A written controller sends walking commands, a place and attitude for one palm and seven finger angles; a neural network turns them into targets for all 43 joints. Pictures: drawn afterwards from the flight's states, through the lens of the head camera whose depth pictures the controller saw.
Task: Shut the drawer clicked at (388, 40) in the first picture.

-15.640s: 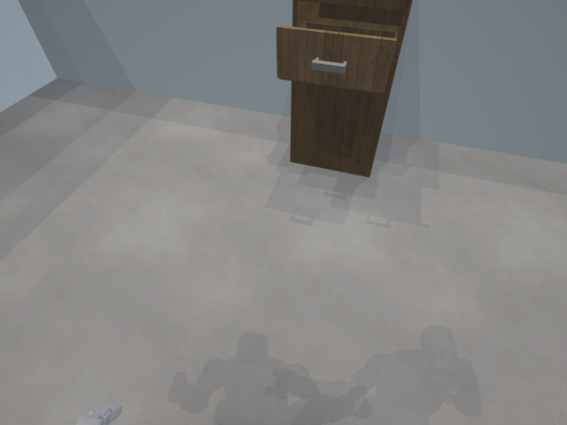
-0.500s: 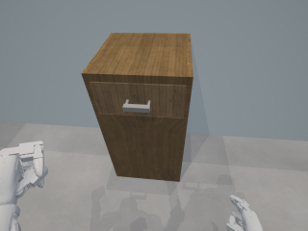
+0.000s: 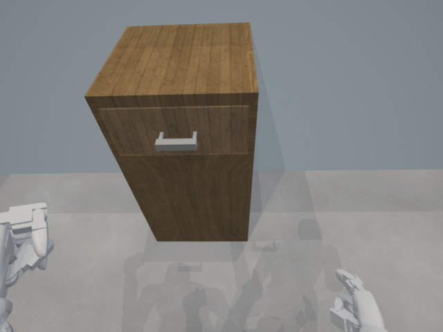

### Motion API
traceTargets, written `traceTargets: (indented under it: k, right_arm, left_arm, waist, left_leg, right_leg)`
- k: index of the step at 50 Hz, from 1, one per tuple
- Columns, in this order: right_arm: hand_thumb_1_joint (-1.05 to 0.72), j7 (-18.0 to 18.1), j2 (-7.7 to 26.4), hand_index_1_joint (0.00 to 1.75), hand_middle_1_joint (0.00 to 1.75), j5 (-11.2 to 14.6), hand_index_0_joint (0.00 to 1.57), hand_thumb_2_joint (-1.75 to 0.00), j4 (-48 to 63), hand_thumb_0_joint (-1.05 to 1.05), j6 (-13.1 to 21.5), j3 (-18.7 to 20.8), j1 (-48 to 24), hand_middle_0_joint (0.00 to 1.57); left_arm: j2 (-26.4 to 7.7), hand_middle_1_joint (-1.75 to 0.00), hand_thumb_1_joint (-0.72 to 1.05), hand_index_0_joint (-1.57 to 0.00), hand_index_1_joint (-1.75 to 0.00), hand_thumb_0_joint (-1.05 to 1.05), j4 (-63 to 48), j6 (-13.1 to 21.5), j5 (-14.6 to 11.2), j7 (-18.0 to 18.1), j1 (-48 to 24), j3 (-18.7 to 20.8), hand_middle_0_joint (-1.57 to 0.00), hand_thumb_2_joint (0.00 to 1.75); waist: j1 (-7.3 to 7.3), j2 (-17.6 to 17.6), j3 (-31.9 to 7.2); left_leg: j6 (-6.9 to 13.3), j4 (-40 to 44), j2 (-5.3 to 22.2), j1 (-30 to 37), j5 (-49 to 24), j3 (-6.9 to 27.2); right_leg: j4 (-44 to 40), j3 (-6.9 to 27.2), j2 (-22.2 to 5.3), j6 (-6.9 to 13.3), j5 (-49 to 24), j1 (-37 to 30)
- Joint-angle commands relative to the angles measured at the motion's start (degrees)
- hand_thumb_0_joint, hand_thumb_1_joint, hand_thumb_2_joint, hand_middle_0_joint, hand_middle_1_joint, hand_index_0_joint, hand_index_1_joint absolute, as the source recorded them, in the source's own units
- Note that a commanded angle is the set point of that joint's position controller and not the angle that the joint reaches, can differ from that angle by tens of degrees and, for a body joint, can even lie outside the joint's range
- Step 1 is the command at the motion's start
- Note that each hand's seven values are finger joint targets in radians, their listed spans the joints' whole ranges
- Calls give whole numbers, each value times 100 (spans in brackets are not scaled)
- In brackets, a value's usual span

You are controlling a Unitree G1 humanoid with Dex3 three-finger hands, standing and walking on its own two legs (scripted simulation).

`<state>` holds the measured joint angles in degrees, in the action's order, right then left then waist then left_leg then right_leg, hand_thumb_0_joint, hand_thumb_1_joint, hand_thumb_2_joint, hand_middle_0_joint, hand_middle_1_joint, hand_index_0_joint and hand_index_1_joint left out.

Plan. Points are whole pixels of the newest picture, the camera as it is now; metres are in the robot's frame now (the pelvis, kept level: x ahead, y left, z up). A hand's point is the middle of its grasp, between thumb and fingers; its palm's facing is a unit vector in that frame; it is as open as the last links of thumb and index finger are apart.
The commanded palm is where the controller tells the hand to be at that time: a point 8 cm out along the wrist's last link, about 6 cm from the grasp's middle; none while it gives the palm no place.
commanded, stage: step back with the hand held close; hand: left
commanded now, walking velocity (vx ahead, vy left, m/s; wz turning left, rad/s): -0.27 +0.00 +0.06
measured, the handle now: (177, 139) +0.61 +0.18 -0.05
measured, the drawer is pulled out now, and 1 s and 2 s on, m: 0.00 0.00 0.00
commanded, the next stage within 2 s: stop stepping back and stand still in 1.14 s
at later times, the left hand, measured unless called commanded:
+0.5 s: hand (6, 313) +0.12 +0.26 +0.15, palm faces +0.36 -0.80 -0.48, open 3.2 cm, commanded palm +0.06 +0.30 +0.17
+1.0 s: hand out of the picture +0.02 +0.27 +0.15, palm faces +0.41 -0.78 -0.47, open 3.2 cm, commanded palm -0.06 +0.31 +0.17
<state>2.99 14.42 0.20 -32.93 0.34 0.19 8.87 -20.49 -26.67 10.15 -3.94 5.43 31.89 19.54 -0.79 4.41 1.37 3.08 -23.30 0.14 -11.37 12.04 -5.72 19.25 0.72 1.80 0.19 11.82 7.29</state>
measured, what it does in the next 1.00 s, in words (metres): walks backwards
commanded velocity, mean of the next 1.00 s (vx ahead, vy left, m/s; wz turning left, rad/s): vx -0.33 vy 0.00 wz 0.02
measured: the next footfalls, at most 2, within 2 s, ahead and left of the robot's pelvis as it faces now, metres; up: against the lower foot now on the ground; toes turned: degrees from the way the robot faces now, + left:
right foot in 1.26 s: -0.29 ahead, -0.10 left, +0.01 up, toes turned -11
left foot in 1.38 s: -0.08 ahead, +0.07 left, +0.00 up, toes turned +1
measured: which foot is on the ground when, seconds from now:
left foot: down 0.00-1.00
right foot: down 0.00-0.94, up 0.96-1.00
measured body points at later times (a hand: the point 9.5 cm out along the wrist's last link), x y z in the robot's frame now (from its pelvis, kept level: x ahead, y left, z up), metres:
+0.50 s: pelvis -0.07 +0.01 -0.01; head -0.04 +0.01 +0.43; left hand +0.09 +0.30 +0.17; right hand +0.13 -0.22 -0.09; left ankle +0.01 +0.08 -0.75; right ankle -0.02 -0.12 -0.75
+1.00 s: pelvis -0.16 +0.01 -0.02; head -0.13 +0.04 +0.42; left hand +0.00 +0.31 +0.18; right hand +0.04 -0.22 -0.09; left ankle -0.02 +0.09 -0.75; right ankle -0.10 -0.13 -0.72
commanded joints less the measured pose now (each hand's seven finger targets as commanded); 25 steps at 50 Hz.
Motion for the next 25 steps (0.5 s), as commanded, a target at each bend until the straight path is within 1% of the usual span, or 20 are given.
traceTargets:
  k: [1, 2, 3, 5, 6, 7, 8, 9, 10, 12, 13, 14, 16, 17, 18, 19, 22, 23, 24, 25]
  right_arm:
    - [-90, 63, 555, 30, 30, 33, 20, -90, 1059, 0, 57, 304, -502, 20]
    - [-90, 64, 549, 30, 30, 44, 20, -90, 1119, 0, 41, 314, -493, 20]
    - [-90, 81, 591, 30, 30, 30, 20, -90, 1176, 0, 33, 316, -520, 20]
    - [-90, 88, 552, 30, 30, 50, 20, -90, 1261, 0, 43, 315, -459, 20]
    - [-90, 94, 560, 30, 30, 43, 20, -90, 1274, 0, 54, 322, -438, 20]
    - [-90, 95, 577, 30, 30, 42, 20, -90, 1283, 0, 75, 330, -400, 20]
    - [-90, 114, 616, 30, 30, 22, 20, -90, 1283, 0, 99, 335, -419, 20]
    - [-90, 116, 573, 30, 30, 32, 20, -90, 1266, 0, 115, 328, -392, 20]
    - [-90, 115, 608, 30, 30, 23, 20, -90, 1244, 0, 143, 339, -351, 20]
    - [-90, 117, 628, 30, 30, 16, 20, -90, 1200, 0, 196, 357, -313, 20]
    - [-90, 134, 638, 30, 30, 6, 20, -90, 1187, 0, 235, 370, -340, 20]
    - [-90, 137, 619, 30, 30, 22, 20, -90, 1171, 0, 251, 351, -341, 20]
    - [-90, 137, 650, 30, 30, 29, 20, -90, 1159, 0, 286, 362, -307, 20]
    - [-90, 147, 643, 30, 30, 37, 20, -90, 1154, 0, 302, 359, -316, 20]
    - [-90, 158, 664, 30, 30, 29, 20, -90, 1164, 0, 331, 371, -328, 20]
    - [-90, 163, 630, 30, 30, 44, 20, -90, 1152, 0, 358, 361, -304, 20]
    - [-90, 153, 653, 30, 30, 12, 20, -90, 1154, 0, 433, 363, -237, 20]
    - [-90, 172, 671, 30, 30, -22, 20, -90, 1165, 0, 461, 372, -282, 20]
    - [-90, 179, 640, 30, 30, -26, 20, -90, 1147, 0, 485, 346, -258, 20]
    - [-90, 179, 644, 30, 30, -34, 20, -90, 1152, 0, 507, 343, -253, 20]
  left_arm:
    - [-1059, -160, 90, -140, -160, 0, -1198, 382, -21, 66, 466, 774, -140, 90]
    - [-1129, -160, 90, -140, -160, 0, -1372, 401, -29, 78, 513, 832, -140, 90]
    - [-1319, -160, 90, -140, -160, 0, -1591, 421, -32, 110, 511, 984, -140, 90]
    - [-1324, -160, 90, -140, -160, 0, -1826, 443, -48, 143, 707, 1011, -140, 90]
    - [-1347, -160, 90, -140, -160, 0, -1906, 442, -47, 164, 715, 1042, -140, 90]
    - [-1316, -160, 90, -140, -160, 0, -1980, 445, -39, 169, 729, 1006, -140, 90]
    - [-1366, -160, 90, -140, -160, 0, -2040, 437, -36, 179, 705, 1061, -140, 90]
    - [-1300, -160, 90, -140, -160, 0, -1931, 431, -32, 193, 763, 1028, -140, 90]
    - [-1206, -160, 90, -140, -160, 0, -1924, 442, -13, 189, 753, 948, -140, 90]
    - [-1132, -160, 90, -140, -160, 0, -1770, 469, 16, 200, 707, 919, -140, 90]
    - [-1129, -160, 90, -140, -160, 0, -1706, 480, 29, 204, 685, 951, -140, 90]
    - [-1079, -160, 90, -140, -160, 0, -1623, 493, 45, 216, 627, 905, -140, 90]
    - [-998, -160, 90, -140, -160, 0, -1492, 522, 81, 220, 513, 845, -140, 90]
    - [-996, -160, 90, -140, -160, 0, -1416, 542, 99, 231, 467, 852, -140, 90]
    - [-1041, -160, 90, -140, -160, 0, -1506, 575, 131, 236, 355, 868, -140, 90]
    - [-993, -160, 90, -140, -160, 0, -1459, 614, 145, 242, 370, 828, -140, 90]
    - [-1006, -160, 90, -140, -160, 0, -1638, 719, 184, 268, 275, 793, -140, 90]
    - [-1138, -160, 90, -140, -160, 0, -1839, 762, 210, 284, 165, 896, -140, 90]
    - [-1061, -160, 90, -140, -160, 0, -1785, 789, 225, 295, 237, 852, -140, 90]
    - [-1064, -160, 90, -140, -160, 0, -1808, 812, 240, 309, 237, 871, -140, 90]
  waist:
    - [-26, -539, -1113]
    - [-41, -542, -1238]
    - [-91, -308, -1411]
    - [-98, -123, -1596]
    - [-93, -93, -1589]
    - [-75, 58, -1550]
    - [-86, 174, -1513]
    - [-70, 124, -1363]
    - [-39, 226, -1258]
    - [-6, 271, -1018]
    - [-25, 216, -940]
    - [11, 74, -779]
    - [68, -103, -586]
    - [87, -257, -496]
    - [92, -292, -435]
    - [116, -439, -392]
    - [146, -529, -375]
    - [143, -399, -421]
    - [138, -314, -403]
    - [132, -214, -427]
  left_leg:
    - [32, 134, 384, 615, -2182, 493]
    - [32, 121, 402, 579, -2327, 520]
    - [38, 99, 408, 523, -2546, 546]
    - [46, 31, 489, 506, -2844, 549]
    - [47, 25, 515, 418, -2888, 569]
    - [53, 51, 554, 354, -2825, 593]
    - [64, 106, 588, 207, -2715, 664]
    - [70, 159, 629, 91, -2550, 693]
    - [88, 224, 670, -68, -2274, 723]
    - [148, 403, 766, -531, -1451, 799]
    - [177, 462, 781, -770, -1050, 831]
    - [193, 494, 779, -1022, -668, 850]
    - [232, 582, 765, -1548, 441, 934]
    - [255, 630, 750, -1765, 944, 991]
    - [260, 630, 706, -1934, 1336, 1038]
    - [256, 586, 675, -1948, 1573, 1042]
    - [243, 496, 601, -1856, 1856, 1120]
    - [259, 568, 648, -1913, 1969, 1178]
    - [268, 617, 686, -1952, 2036, 1219]
    - [297, 719, 755, -2086, 2201, 1289]
  right_leg:
    - [152, 130, -331, -112, -2390, -46]
    - [268, 103, -309, -120, -2465, -135]
    - [401, 100, -291, -115, -2579, -276]
    - [640, 101, -254, -130, -2673, -309]
    - [722, 89, -226, -135, -2613, -308]
    - [785, 96, -197, -138, -2403, -262]
    - [859, 91, -165, -142, -2236, -294]
    - [906, 92, -158, -139, -1966, -191]
    - [963, 103, -136, -140, -1659, -154]
    - [1107, 126, -113, -138, -1199, -170]
    - [1130, 152, -105, -134, -1184, -252]
    - [1156, 206, -134, -122, -1196, -264]
    - [1158, 328, -155, -100, -1013, -350]
    - [1117, 383, -172, -100, -890, -378]
    - [1009, 458, -175, -90, -713, -380]
    - [913, 499, -209, -87, -511, -253]
    - [635, 574, -226, -57, 176, 92]
    - [644, 566, -196, -67, 280, 29]
    - [712, 520, -175, -69, 368, 42]
    - [842, 463, -124, -87, 404, -54]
